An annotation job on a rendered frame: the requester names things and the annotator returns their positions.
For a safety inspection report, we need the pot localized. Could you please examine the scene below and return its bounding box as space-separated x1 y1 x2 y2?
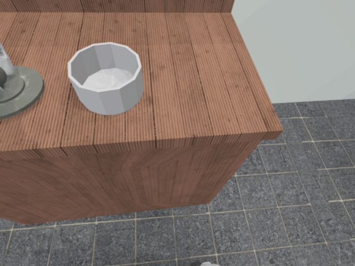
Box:
68 42 144 115

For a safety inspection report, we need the left robot hand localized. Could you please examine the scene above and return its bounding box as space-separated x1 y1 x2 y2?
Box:
0 43 15 94

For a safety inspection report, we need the lid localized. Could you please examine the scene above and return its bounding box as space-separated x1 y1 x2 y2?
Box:
0 66 44 119

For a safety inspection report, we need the table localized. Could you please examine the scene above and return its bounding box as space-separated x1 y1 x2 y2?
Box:
0 0 284 225

